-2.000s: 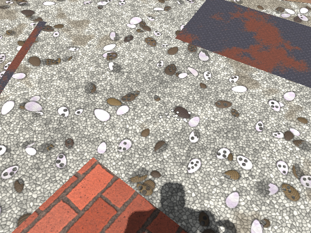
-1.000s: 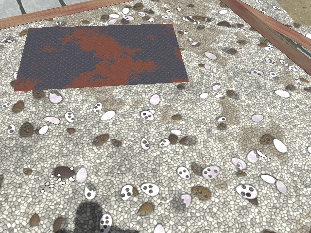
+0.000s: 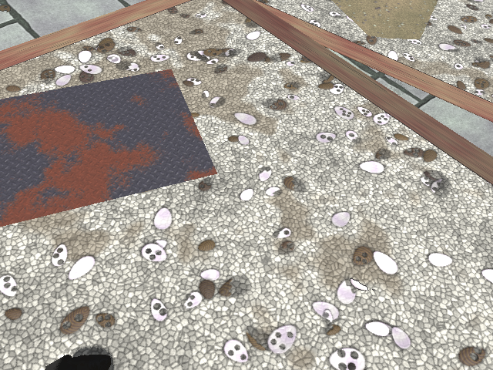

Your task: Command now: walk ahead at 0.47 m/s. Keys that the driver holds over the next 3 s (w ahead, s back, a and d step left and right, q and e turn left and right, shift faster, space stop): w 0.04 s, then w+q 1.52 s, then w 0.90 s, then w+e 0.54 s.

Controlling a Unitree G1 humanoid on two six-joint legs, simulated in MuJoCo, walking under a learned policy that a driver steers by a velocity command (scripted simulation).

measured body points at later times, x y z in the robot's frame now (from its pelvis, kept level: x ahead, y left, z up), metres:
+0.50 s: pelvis +0.28 -0.04 +0.00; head +0.30 -0.03 +0.45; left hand +0.27 +0.24 -0.13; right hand +0.49 -0.27 -0.10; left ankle +0.42 +0.15 -0.69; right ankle +0.21 -0.15 -0.74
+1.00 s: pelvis +0.54 +0.07 +0.00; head +0.57 +0.11 +0.45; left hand +0.63 +0.40 -0.09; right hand +0.74 -0.15 -0.09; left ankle +0.48 +0.13 -0.74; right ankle +0.79 -0.02 -0.68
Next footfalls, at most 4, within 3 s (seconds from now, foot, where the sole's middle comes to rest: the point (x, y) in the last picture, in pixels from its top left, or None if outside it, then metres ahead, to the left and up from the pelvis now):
0.12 right None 0.25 -0.15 -0.78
0.66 left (168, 361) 0.52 0.14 -0.78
1.16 right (190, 250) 0.85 0.07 -0.78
1.66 left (59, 250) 0.88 0.47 -0.78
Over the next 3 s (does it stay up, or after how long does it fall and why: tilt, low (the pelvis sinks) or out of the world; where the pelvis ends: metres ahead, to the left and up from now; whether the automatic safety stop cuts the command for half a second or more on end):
stays up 1.29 0.89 0.00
